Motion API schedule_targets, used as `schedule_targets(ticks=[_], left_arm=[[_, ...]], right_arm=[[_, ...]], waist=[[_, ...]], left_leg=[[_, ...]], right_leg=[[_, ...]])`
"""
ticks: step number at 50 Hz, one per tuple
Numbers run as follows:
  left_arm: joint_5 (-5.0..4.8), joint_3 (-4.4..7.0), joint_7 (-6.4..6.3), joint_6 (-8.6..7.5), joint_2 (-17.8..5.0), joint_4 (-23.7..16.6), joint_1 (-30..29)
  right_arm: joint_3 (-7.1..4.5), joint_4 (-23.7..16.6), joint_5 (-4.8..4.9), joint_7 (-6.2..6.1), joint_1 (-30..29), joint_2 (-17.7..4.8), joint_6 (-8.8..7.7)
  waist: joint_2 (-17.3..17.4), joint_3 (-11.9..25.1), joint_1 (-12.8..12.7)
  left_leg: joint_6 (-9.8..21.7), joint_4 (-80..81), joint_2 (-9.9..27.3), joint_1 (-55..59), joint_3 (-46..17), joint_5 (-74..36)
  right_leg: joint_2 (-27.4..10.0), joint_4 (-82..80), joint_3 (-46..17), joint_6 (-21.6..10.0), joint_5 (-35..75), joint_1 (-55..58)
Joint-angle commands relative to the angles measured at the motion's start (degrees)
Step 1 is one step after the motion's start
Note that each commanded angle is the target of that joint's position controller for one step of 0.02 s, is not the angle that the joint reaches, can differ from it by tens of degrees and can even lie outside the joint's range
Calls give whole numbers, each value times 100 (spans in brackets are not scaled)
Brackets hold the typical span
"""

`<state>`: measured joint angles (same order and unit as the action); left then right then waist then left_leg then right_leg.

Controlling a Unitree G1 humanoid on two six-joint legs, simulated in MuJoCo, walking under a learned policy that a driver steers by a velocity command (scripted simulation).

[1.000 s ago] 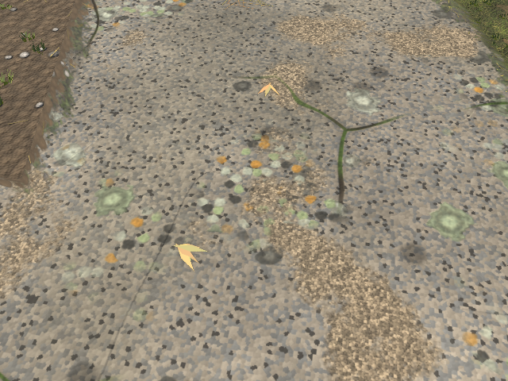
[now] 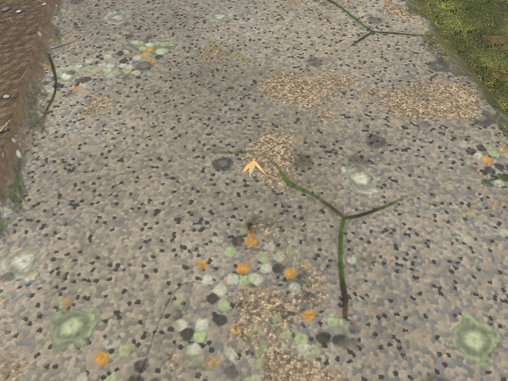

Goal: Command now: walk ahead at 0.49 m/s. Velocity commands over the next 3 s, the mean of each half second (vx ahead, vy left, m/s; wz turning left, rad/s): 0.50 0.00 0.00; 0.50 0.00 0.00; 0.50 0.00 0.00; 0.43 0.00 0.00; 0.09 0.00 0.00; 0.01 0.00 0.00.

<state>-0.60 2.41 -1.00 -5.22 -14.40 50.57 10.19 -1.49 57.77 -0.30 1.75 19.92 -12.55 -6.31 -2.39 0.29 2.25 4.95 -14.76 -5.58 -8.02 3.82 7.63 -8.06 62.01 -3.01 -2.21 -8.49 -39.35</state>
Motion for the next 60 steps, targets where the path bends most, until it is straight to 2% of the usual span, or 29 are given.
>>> schedule_targets(ticks=[1, 5, 10, 12, 14, 15, 16, 17, 18, 19, 20, 22, 23, 25, 28, 32, 38, 41, 42, 43, 44, 45, 46, 47, 48, 49, 52, 56, 60], left_arm=[[47, 59, -5, -11, -225, -274, 6], [-9, 12, 78, -62, -141, -497, -853], [-70, -10, 270, -137, -222, -802, -1469], [-69, 45, 318, -183, -373, -794, -1191], [-60, 283, 282, -205, -802, -365, 291], [10, 421, 225, -193, -1313, -132, 1474], [66, 493, 264, -159, -1700, 4, 1817], [33, 340, 266, -165, -1065, -23, 1732], [11, 248, 242, -173, -795, -141, 1148], [24, 185, 246, -165, -649, -256, 615], [53, 135, 275, -163, -487, -297, 327], [115, 63, 341, -192, -233, -180, 364], [98, 103, 328, -199, -410, -101, 433], [91, 151, 271, -209, -572, -7, 571], [66, 163, 168, -145, -639, 112, 850], [16, 167, 99, -105, -721, 260, 1193], [-34, 217, 47, 29, -786, 548, 1594], [-37, 268, 21, 101, -920, 520, 1351], [-21, 246, 23, 133, -872, 489, 1229], [36, 173, 25, 135, -720, 386, 1166], [57, -13, 90, 31, -109, 320, 1802], [-7, -36, 126, -127, -116, 409, 1803], [-168, 113, 150, -219, -660, 261, 1284], [-204, 130, 127, -246, -747, 123, 851], [-103, 171, 70, -202, -714, 85, 543], [-65, 197, 36, -124, -584, 92, 740], [-38, 191, 9, 63, -311, 162, 941], [43, 230, 3, 79, -351, -139, 87], [9, 172, 85, 30, -211, -353, -690]], right_arm=[[-130, -331, 22, -121, -163, -802, -62], [-149, -220, 105, -175, 291, -929, -3], [-190, -43, 133, -204, 644, -977, 136], [-229, -62, 135, -219, 517, -1070, 193], [-185, -154, 78, -214, 278, -981, 245], [-76, -335, -25, -212, 276, -769, 225], [155, -336, 31, -133, 1045, 73, 70], [15, -253, 190, -111, 772, -596, -77], [-87, -458, 300, -100, 140, -963, -156], [-99, -535, 268, -141, -193, -959, -162], [-139, -559, 171, -178, -350, -895, -121], [-157, -533, 110, -187, -201, -665, 32], [-138, -521, 119, -192, -20, -483, 95], [-163, -635, 97, -214, -326, -534, 163], [-182, -864, 46, -210, -1025, -518, 174], [-144, -1080, 83, -149, -1830, -412, 120], [-118, -1421, 151, 30, -2609, -468, 34], [-228, -1334, 147, 73, -2061, -714, -20], [-350, -1093, 136, 48, -1286, -907, -22], [-492, -791, 103, -1, -177, -1249, -16], [-639, -632, -7, -39, 654, -1822, 26], [-516, -607, 44, -26, 682, -1485, 45], [-410, -665, 99, -27, 203, -1152, 33], [-342, -805, 101, -32, -342, -945, 34], [-261, -849, 53, 11, -760, -702, 30], [-241, -854, -7, 22, -933, -652, -4], [-255, -686, -9, 22, -781, -676, -49], [-289, -504, 10, -126, -333, -878, -13], [-278, -381, 67, -193, 6, -933, 35]], waist=[[394, -362, -207], [456, -403, 115], [541, -563, 238], [665, -391, 5], [654, 495, -744], [17, 1442, -1119], [-1607, 2170, -710], [-1027, 2057, -883], [-701, 1160, -785], [-148, 761, -590], [56, 425, -425], [-71, 240, -197], [-206, 268, -62], [-59, 32, -75], [-1, -171, -229], [-60, -323, -479], [-117, -574, -627], [-300, -177, -231], [-279, 270, 172], [-61, 1010, 598], [1221, 1937, 493], [1639, 2347, 478], [1297, 1484, 418], [889, 870, 245], [411, 353, 58], [732, 275, -198], [676, 79, -381], [502, -161, -217], [549, -302, 20]], left_leg=[[914, 972, 1630, -418, -1151, -663], [704, 896, 1554, 28, -885, -666], [635, 413, 1956, 1013, -1003, -762], [528, 20, 2039, 1178, -1011, -1497], [282, -1656, 1589, 811, -625, -3120], [61, -3571, 1199, -426, -304, -1799], [-295, -5500, 119, -2786, -380, 2018], [-182, -6243, 398, -3459, -1162, 2384], [-78, -6293, 716, -3781, -1045, 1870], [-87, -6045, 1026, -3506, -887, 1307], [-123, -5671, 1192, -3251, -831, 988], [-111, -5266, 1356, -2668, -811, 666], [-175, -5125, 1343, -2647, -750, 610], [-285, -4718, 1402, -2950, -737, 269], [-388, -3726, 1405, -3403, -686, -528], [-374, -2431, 1193, -3164, -479, -1387], [-178, -1622, 1042, -3317, -444, -877], [50, -1418, 720, -2187, -176, -339], [188, -1325, 514, -1119, -10, -383], [461, -1525, 934, 600, -477, -557], [1356, -1303, 2456, 3024, -2985, 188], [1565, -378, 2871, 3303, -4627, 644], [1229, -272, 2666, 2596, -3906, 889], [1014, -140, 2468, 1649, -3072, 603], [799, 107, 2142, 696, -2408, 143], [792, 290, 2040, 174, -2066, -96], [863, 684, 1790, -439, -1492, -485], [836, 811, 1779, -100, -1156, -1094], [642, 867, 1619, 120, -807, -972]], right_leg=[[-149, -934, -8, 123, 924, -198], [144, -2346, 247, 163, 1551, 79], [294, -3091, 251, -9, 910, -27], [448, -3293, 352, -177, 476, 532], [766, -3418, 581, -478, 451, 2576], [-324, -3315, -661, -898, 563, 4450], [-1556, -4024, -3448, -1855, -353, 6379], [-1464, -4435, -3889, -1725, -899, 6259], [-1267, -4498, -2917, -1406, -529, 5445], [-1041, -4645, -2168, -1248, 129, 4559], [-801, -4837, -1656, -1156, 598, 3855], [-444, -5089, -988, -985, 1345, 3218], [-479, -5212, -890, -1128, 1376, 3141], [-475, -5410, -676, -1186, 1473, 3005], [-405, -5525, -439, -1097, 1470, 3194], [-254, -5605, -116, -909, 1199, 3350], [-660, -5188, -173, -845, 1336, 4376], [-660, -4456, -79, -680, 2921, 4496], [-412, -3584, 120, -557, 3715, 4302], [-103, -2179, 339, -366, 3195, 3379], [816, 216, 599, 81, 747, 948], [1138, 1240, -251, 58, -2364, 57], [757, 1646, -422, -70, -2149, -471], [421, 1452, -215, -135, -1590, -453], [197, 1057, -82, -156, -1127, -173], [11, 740, -137, -139, -823, 218], [-94, 294, -56, -34, -481, 578], [-115, -893, -15, 151, 593, -181], [94, -2200, 181, 149, 1483, -27]])
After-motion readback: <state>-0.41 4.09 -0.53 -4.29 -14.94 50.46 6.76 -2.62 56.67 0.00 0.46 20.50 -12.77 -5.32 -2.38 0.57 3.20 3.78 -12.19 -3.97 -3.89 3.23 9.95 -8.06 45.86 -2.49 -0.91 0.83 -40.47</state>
